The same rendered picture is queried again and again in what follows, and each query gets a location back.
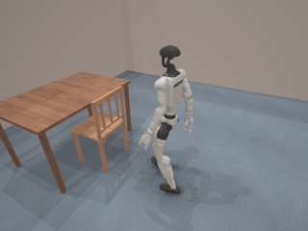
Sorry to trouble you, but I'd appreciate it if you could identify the table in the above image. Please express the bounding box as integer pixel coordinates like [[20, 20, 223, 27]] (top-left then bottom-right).
[[0, 71, 132, 193]]

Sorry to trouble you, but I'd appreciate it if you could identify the humanoid robot head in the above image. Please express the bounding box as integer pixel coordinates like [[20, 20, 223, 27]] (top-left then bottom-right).
[[159, 45, 181, 78]]

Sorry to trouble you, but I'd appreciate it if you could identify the robot right upper arm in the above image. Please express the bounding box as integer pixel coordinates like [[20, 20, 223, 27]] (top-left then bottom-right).
[[177, 68, 193, 100]]

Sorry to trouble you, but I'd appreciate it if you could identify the chair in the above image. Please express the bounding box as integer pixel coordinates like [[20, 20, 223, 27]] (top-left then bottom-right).
[[70, 86, 129, 174]]

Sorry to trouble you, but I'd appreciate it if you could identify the robot left upper arm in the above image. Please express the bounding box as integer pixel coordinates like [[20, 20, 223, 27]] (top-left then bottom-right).
[[154, 77, 168, 116]]

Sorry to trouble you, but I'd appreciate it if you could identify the robot left hand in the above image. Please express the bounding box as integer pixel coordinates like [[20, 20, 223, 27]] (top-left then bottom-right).
[[139, 134, 152, 151]]

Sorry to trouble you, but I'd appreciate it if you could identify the robot left forearm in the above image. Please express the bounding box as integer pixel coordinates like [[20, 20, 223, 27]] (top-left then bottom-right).
[[145, 108, 163, 138]]

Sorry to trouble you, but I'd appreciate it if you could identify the robot right hand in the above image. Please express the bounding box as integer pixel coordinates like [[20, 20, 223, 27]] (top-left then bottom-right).
[[183, 117, 193, 133]]

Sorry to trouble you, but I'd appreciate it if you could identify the robot right forearm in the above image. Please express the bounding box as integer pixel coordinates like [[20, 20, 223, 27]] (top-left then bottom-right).
[[185, 96, 193, 118]]

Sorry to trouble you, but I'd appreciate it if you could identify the robot right foot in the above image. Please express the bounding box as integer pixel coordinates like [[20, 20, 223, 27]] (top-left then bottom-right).
[[151, 156, 158, 164]]

